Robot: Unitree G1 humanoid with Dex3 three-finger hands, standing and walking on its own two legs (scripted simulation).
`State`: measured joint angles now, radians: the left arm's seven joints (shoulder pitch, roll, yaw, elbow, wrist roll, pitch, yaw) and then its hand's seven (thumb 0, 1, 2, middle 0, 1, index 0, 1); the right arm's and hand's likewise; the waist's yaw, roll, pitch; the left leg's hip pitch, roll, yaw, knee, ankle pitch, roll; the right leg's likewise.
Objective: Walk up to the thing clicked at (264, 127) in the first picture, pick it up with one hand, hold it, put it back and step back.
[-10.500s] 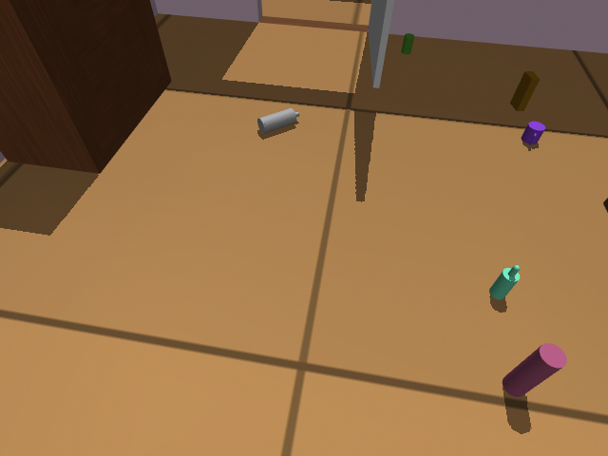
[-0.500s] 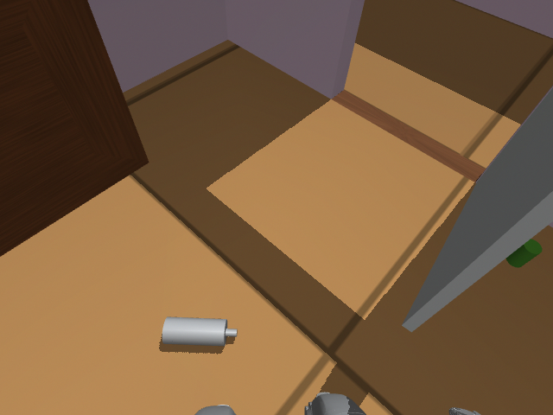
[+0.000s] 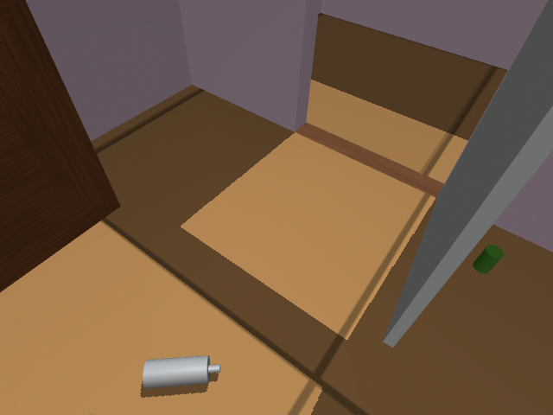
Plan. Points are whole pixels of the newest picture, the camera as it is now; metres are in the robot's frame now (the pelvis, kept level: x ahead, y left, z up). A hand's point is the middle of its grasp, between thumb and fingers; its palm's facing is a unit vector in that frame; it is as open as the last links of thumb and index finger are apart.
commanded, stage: walk up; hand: left
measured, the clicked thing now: (183, 371) +0.40 +0.28 -0.73
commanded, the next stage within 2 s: none
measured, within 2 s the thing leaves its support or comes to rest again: neither
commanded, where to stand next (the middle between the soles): +0.03 -0.01 m, yaw +2 degrees
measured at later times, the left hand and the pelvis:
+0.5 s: hand out of the picture +0.11 +0.25 -0.14, palm faces -0.04 -0.94 -0.34, open 7.4 cm; pelvis +0.01 +0.00 +0.01, yaw -2 degrees
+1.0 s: hand out of the picture +0.11 +0.24 -0.14, palm faces -0.05 -0.94 -0.34, open 7.4 cm; pelvis +0.01 -0.01 +0.01, yaw -3 degrees
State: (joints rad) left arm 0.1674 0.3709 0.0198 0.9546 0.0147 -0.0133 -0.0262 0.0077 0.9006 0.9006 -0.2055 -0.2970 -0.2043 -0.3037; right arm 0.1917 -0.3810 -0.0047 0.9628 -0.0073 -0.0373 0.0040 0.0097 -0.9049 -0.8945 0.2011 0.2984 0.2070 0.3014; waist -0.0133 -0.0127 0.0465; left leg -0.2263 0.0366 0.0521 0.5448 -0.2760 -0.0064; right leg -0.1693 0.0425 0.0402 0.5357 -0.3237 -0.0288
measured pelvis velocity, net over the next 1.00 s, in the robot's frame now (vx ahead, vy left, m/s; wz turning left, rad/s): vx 0.01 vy -0.01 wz -0.05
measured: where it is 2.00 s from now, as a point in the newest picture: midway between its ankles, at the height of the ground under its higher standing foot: outside the picture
